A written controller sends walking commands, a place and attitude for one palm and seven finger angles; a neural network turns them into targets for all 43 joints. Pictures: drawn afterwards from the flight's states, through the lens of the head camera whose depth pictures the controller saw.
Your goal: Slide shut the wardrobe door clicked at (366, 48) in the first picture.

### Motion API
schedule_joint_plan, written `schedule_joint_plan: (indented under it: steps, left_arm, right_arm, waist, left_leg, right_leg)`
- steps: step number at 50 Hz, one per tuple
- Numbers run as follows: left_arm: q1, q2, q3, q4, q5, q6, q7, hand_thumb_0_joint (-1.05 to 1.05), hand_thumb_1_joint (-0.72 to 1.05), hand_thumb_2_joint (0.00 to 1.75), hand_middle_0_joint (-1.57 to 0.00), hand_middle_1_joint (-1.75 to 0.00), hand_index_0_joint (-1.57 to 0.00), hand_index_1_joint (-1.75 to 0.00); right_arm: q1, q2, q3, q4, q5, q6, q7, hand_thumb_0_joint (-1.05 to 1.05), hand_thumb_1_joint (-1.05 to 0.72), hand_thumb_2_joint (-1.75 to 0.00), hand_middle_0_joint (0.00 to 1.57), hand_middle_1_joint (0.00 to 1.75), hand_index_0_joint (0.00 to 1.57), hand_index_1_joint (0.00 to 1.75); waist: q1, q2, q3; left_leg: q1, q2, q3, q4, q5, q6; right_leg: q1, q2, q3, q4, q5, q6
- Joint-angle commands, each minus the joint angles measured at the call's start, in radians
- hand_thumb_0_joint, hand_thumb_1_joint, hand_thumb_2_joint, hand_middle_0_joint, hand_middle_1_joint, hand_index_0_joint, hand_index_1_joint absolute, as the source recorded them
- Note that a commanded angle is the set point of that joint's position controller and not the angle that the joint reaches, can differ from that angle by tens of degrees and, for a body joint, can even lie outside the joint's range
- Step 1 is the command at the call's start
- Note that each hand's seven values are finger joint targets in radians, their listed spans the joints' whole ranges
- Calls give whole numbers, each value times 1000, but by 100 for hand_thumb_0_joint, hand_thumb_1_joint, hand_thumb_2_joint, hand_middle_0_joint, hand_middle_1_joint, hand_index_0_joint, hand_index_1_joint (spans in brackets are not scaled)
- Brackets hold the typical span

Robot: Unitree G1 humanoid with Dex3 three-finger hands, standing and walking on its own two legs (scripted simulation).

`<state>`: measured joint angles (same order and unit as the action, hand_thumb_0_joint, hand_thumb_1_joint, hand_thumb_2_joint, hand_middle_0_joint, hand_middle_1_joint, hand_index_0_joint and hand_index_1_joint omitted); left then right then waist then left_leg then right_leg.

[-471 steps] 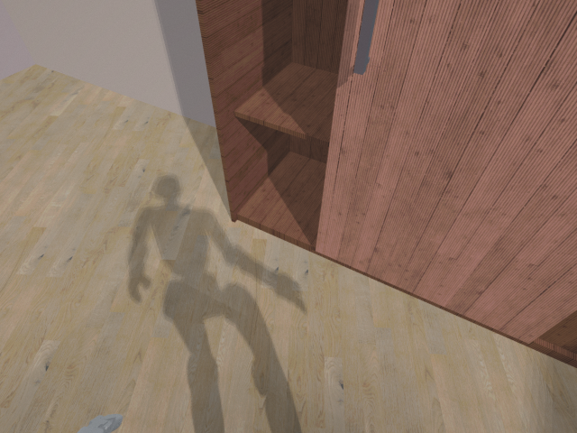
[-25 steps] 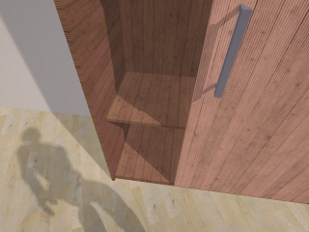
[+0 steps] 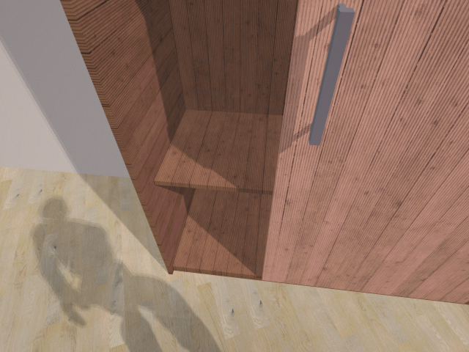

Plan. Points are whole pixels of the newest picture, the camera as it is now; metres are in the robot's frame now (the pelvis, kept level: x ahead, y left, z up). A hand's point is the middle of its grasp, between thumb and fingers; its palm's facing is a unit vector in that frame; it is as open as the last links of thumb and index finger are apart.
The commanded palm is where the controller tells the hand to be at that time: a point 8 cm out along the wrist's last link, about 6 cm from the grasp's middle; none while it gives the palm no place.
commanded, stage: look again from close up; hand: right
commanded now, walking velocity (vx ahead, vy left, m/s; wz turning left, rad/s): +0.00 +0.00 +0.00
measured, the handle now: (326, 82) +0.54 -0.14 +0.22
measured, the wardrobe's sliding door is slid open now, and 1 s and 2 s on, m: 0.41 0.41 0.41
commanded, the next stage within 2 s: none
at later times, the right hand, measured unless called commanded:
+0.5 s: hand out of the picture -0.03 -0.13 -0.18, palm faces +0.06 +0.99 -0.12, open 7.4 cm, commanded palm none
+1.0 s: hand out of the picture -0.02 -0.12 -0.18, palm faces +0.07 +0.99 -0.11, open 7.4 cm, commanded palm none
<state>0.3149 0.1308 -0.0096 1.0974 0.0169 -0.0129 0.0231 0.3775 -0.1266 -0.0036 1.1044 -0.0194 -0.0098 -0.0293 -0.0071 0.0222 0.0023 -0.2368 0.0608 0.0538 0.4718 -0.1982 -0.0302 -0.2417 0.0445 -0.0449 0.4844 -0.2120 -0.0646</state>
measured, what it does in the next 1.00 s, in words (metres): stands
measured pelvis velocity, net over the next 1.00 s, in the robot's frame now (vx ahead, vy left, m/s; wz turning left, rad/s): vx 0.01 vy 0.02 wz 0.01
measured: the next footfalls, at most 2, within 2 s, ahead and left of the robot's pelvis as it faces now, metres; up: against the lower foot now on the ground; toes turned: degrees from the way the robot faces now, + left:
none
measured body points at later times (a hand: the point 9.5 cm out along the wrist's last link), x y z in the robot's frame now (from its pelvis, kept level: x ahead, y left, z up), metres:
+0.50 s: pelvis +0.00 +0.01 +0.00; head -0.01 +0.00 +0.45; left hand -0.02 +0.22 -0.16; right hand -0.03 -0.19 -0.17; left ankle +0.03 +0.14 -0.74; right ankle +0.03 -0.08 -0.74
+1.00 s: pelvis +0.01 +0.02 +0.00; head +0.00 +0.01 +0.45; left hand -0.01 +0.23 -0.16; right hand -0.02 -0.17 -0.17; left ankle +0.03 +0.14 -0.74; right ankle +0.03 -0.08 -0.74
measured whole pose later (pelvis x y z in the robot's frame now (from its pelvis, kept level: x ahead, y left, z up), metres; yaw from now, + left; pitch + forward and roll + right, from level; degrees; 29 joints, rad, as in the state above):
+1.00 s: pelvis +0.01 +0.02 +0.00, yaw +0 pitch -1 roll +0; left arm 0.33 0.09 -0.01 1.12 0.02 -0.01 0.03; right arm 0.38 -0.10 -0.01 1.09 -0.02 -0.02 -0.03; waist -0.01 0.03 0.00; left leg -0.24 0.03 0.06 0.47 -0.21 0.00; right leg -0.24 0.01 -0.04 0.49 -0.22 -0.03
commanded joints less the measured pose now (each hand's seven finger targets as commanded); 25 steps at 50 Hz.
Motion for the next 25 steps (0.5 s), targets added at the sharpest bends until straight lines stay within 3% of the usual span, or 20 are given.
schedule_joint_plan:
  steps: [1, 11, 14, 25]
  left_arm:
    - [47, 106, 20, -30, -5, -15, 3, 0, 90, 90, -20, -30, -20, -30]
    - [57, 85, 21, -17, -4, -11, 3, 0, 90, 90, -20, -30, -20, -30]
    - [65, 78, 22, -15, -5, -9, 3, 0, 90, 90, -20, -30, -20, -30]
    - [78, 66, 21, -12, -3, -7, 3, 0, 90, 90, -20, -30, -20, -30]
  right_arm:
    - [73, -62, -8, -23, -2, -12, -9, 0, -90, -90, 20, 30, 20, 30]
    - [85, -50, -10, -20, -2, -12, -11, 0, -90, -90, 20, 30, 20, 30]
    - [85, -51, -12, -24, -3, -14, -11, 0, -90, -90, 20, 30, 20, 30]
    - [81, -44, -16, -34, -2, -13, -10, 0, -90, -90, 20, 30, 20, 30]
  waist:
    - [2, -33, 86]
    - [3, -29, 101]
    - [3, 0, 97]
    - [2, -26, 109]
  left_leg:
    - [21, 44, -58, -61, -23, 55]
    - [2, 45, -74, -78, -65, 60]
    - [1, 45, -78, -88, -79, 60]
    - [-18, 41, -87, -90, -106, 64]
  right_leg:
    - [-104, -141, 159, -192, -163, 15]
    - [-111, -131, 153, -182, -180, 18]
    - [-107, -131, 145, -170, -174, 18]
    - [-122, -126, 140, -163, -185, 21]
